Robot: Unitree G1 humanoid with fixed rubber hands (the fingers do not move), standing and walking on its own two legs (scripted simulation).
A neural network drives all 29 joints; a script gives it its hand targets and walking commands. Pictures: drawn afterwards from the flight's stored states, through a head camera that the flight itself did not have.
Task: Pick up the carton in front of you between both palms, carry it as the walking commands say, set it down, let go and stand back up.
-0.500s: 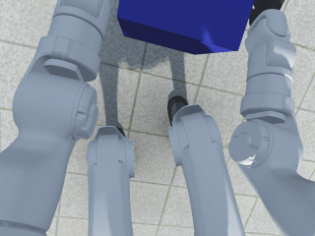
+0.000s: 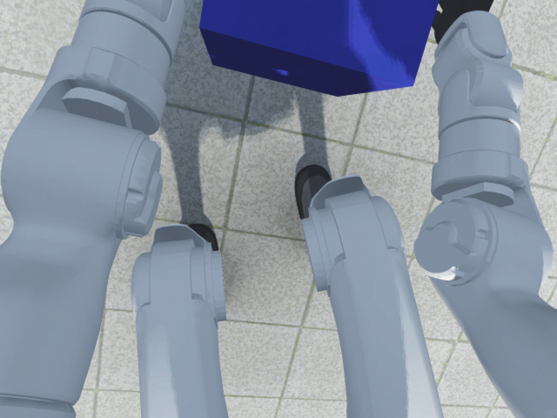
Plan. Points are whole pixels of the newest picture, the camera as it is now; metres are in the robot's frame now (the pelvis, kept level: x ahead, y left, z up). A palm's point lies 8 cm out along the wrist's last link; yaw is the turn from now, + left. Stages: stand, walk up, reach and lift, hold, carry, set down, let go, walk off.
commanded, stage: set down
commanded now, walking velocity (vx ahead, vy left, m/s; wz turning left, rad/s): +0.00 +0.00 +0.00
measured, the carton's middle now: out of the picture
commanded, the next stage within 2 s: let go in 1.92 s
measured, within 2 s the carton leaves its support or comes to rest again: rests again in 0.02 s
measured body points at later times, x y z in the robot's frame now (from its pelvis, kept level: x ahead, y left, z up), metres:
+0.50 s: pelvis +0.00 +0.00 -0.01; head +0.38 -0.02 +0.21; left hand +0.59 -0.02 -0.21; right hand +0.47 -0.30 -0.20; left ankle +0.08 +0.10 -0.37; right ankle +0.13 -0.15 -0.37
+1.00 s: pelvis -0.01 -0.02 -0.02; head +0.38 -0.04 +0.19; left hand +0.62 -0.01 -0.19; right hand +0.47 -0.35 -0.19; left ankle +0.08 +0.10 -0.37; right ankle +0.13 -0.15 -0.37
